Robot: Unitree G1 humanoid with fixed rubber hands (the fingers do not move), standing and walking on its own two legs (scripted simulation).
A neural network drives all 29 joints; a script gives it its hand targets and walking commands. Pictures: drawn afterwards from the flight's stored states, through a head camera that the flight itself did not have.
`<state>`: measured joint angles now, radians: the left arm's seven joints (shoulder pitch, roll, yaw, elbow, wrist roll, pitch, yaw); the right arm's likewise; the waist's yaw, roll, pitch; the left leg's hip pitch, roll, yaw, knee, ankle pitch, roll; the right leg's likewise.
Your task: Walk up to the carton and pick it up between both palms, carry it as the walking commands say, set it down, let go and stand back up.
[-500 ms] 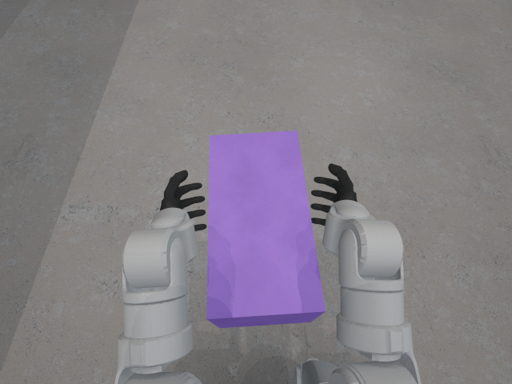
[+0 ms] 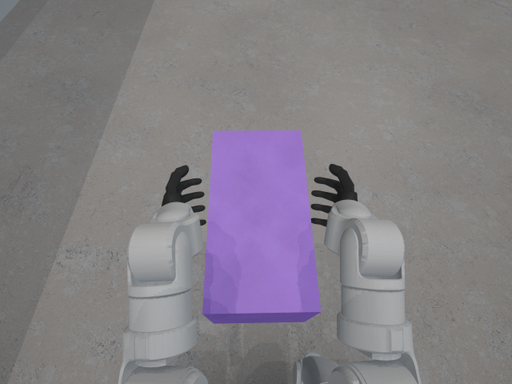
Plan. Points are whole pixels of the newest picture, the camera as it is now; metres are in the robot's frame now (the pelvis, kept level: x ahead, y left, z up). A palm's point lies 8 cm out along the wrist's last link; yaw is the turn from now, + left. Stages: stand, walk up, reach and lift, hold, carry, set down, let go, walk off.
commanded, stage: carry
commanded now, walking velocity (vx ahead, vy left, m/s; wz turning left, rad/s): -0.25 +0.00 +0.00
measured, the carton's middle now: (258, 225) +0.36 +0.03 -0.01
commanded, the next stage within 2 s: none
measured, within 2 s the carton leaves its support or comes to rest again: neither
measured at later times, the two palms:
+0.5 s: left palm (172, 142) +0.46 +0.17 +0.08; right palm (313, 135) +0.48 -0.06 +0.09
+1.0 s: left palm (181, 125) +0.48 +0.16 +0.10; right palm (320, 119) +0.51 -0.07 +0.10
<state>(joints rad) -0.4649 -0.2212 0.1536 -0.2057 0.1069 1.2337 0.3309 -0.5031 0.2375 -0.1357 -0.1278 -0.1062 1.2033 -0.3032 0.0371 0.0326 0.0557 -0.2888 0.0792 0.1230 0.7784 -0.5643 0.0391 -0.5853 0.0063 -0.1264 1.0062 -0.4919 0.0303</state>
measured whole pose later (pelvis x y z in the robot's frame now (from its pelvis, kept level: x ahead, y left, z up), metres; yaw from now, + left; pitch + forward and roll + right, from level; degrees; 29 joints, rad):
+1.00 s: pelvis +0.17 +0.01 +0.01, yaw +5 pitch +3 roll -1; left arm -0.46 -0.22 0.16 -0.14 0.13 1.22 0.26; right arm -0.51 0.24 -0.13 -0.12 -0.13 1.25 -0.33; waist 0.01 0.02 0.03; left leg -0.43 0.06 0.10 0.76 -0.43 0.01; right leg -0.42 -0.02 -0.13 0.65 -0.27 -0.03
